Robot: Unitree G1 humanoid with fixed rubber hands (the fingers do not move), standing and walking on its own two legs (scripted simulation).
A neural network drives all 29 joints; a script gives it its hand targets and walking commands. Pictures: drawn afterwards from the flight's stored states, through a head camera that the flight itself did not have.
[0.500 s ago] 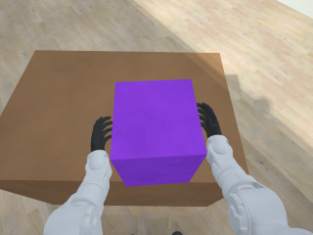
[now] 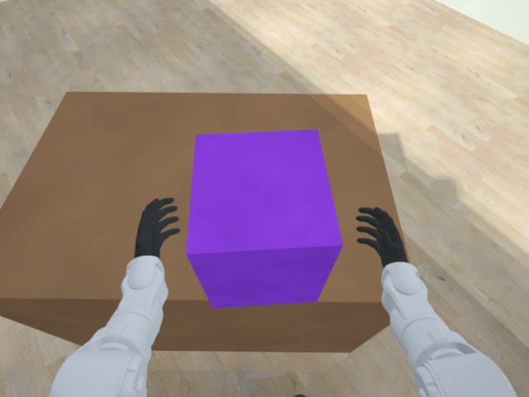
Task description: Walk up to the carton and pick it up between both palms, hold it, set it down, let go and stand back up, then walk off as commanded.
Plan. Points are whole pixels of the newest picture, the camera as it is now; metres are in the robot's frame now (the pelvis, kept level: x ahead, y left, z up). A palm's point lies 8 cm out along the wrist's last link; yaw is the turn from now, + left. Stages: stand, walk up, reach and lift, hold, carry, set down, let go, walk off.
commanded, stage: set down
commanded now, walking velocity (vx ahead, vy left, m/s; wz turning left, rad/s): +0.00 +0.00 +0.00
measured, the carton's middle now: (261, 225) +0.39 +0.02 -0.03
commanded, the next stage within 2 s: none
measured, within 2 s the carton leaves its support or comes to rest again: neither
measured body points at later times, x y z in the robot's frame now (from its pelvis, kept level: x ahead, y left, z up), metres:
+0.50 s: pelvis -0.01 +0.00 +0.00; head +0.03 +0.00 +0.45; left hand +0.27 +0.22 -0.04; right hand +0.27 -0.21 -0.04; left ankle +0.01 +0.14 -0.73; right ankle +0.02 -0.11 -0.73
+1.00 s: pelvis -0.03 +0.00 +0.00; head -0.03 +0.01 +0.45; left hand +0.20 +0.21 -0.04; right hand +0.18 -0.20 -0.04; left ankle +0.01 +0.14 -0.73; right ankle +0.02 -0.11 -0.73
